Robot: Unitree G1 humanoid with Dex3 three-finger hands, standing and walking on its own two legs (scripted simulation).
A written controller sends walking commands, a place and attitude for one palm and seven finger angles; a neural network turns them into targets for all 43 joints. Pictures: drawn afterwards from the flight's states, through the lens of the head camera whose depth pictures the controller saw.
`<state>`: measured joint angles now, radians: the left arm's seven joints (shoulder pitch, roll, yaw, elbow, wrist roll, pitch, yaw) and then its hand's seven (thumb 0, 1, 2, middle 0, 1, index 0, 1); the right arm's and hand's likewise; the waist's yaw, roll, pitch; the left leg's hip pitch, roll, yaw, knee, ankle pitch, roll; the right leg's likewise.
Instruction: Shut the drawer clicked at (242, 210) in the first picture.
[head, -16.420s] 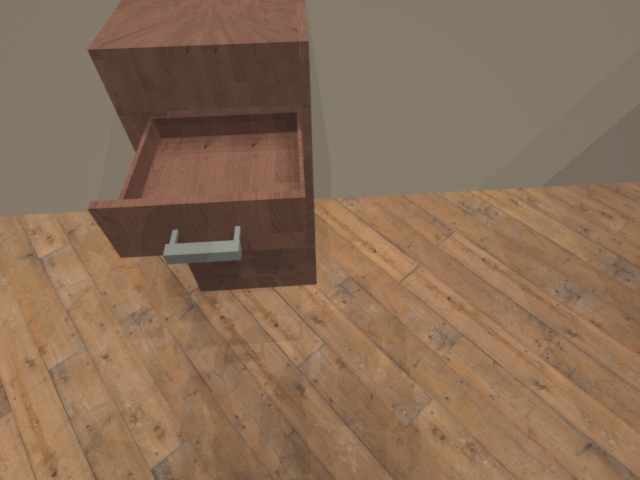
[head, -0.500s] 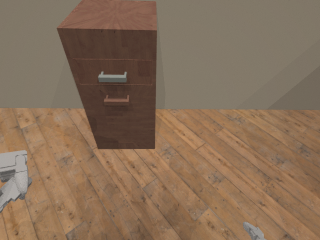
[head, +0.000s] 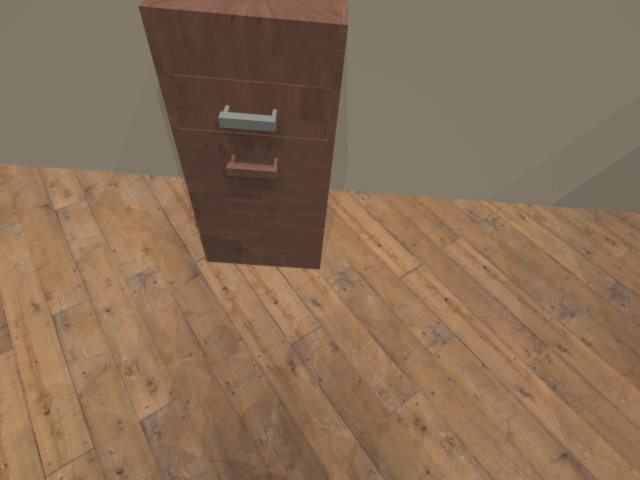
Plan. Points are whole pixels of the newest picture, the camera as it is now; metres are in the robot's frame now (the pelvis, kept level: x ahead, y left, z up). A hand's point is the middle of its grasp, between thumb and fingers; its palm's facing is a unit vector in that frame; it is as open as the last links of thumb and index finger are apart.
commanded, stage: let the arm hang, fingers relaxed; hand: left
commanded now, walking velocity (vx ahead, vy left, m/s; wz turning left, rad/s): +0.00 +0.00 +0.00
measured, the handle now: (249, 116) +0.90 +0.23 -0.09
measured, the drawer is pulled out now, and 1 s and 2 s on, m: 0.00 0.00 0.00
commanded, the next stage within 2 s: look to check the result in 0.68 s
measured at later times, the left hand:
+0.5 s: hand out of the picture -0.02 +0.16 -0.17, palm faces +0.02 -0.98 -0.18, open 7.3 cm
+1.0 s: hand out of the picture -0.02 +0.15 -0.17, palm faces +0.02 -0.98 -0.19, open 7.4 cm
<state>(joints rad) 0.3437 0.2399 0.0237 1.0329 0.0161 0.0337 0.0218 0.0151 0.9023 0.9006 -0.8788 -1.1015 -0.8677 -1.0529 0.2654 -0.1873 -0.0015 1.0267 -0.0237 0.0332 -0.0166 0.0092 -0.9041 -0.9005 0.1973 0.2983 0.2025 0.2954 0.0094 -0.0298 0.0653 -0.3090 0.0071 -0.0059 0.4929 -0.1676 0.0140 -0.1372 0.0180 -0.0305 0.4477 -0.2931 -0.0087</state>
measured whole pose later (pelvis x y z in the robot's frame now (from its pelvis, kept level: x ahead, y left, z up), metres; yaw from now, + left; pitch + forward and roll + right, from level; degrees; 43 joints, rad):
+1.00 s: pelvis +0.01 -0.02 +0.00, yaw -1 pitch -2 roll +0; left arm 0.33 0.13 0.01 1.15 0.01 -0.01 0.04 0.01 0.91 0.90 -0.20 -0.30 -0.20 -0.29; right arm 0.31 -0.12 -0.02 1.15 -0.02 0.01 -0.04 0.00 -0.91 -0.90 0.20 0.30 0.20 0.30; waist -0.01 0.01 0.05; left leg -0.25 0.03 0.01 0.45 -0.16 -0.01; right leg -0.10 0.04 -0.01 0.42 -0.29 -0.03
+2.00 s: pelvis +0.02 -0.02 +0.01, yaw -2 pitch -2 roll +0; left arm 0.26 0.18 0.01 1.15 0.01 -0.01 0.03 0.01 0.90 0.90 -0.20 -0.30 -0.20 -0.29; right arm 0.24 -0.17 -0.01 1.15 -0.02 0.00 -0.03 0.01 -0.90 -0.90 0.20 0.30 0.20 0.30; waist -0.01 0.01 0.05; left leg -0.21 0.02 0.02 0.40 -0.16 -0.01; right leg -0.06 0.03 0.00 0.37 -0.28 -0.03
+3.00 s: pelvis +0.03 -0.02 +0.01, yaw -2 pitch -2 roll +0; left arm 0.23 0.21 0.01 1.15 0.01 -0.02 0.02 0.01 0.90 0.90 -0.20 -0.30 -0.20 -0.29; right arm 0.20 -0.20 -0.01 1.15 -0.02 0.00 -0.03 0.01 -0.90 -0.90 0.20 0.30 0.20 0.30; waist -0.01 0.01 0.05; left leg -0.19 0.03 0.02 0.37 -0.15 -0.02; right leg -0.04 0.03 0.00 0.34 -0.27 -0.03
